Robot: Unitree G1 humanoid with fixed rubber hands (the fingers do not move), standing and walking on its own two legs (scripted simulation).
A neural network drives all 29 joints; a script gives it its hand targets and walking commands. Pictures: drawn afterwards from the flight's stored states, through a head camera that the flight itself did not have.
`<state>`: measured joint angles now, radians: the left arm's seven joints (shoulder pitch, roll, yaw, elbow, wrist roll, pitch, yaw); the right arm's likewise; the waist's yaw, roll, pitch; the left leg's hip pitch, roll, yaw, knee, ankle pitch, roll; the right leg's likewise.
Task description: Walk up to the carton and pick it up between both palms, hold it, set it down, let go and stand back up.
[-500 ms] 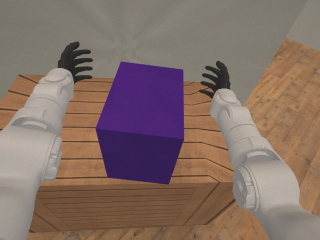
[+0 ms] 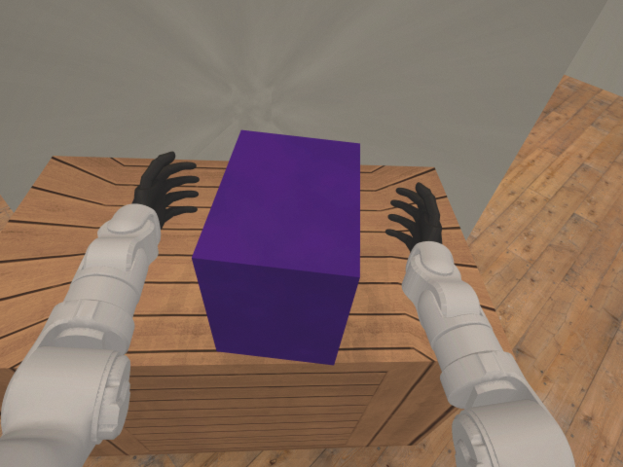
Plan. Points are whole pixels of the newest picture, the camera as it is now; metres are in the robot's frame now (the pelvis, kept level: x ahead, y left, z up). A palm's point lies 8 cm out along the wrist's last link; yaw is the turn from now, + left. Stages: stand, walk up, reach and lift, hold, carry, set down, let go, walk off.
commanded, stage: set down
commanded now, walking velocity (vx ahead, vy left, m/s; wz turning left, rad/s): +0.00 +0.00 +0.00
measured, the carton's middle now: (287, 248) +0.48 +0.02 -0.02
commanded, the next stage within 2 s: none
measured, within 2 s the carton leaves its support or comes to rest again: neither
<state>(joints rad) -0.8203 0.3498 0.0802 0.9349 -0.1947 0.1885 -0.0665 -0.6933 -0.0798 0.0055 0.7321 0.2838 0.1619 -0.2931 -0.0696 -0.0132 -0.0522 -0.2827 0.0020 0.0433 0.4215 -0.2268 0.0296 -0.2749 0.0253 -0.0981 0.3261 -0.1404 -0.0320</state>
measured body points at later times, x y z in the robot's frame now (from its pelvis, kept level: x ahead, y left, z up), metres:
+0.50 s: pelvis -0.02 +0.01 +0.00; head +0.00 +0.03 +0.45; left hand +0.37 +0.24 +0.06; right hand +0.34 -0.15 +0.05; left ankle -0.01 +0.09 -0.74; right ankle +0.01 -0.10 -0.74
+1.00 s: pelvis +0.01 +0.01 +0.00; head +0.03 +0.03 +0.44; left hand +0.29 +0.24 -0.02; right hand +0.27 -0.17 -0.02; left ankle -0.01 +0.09 -0.74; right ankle +0.01 -0.10 -0.74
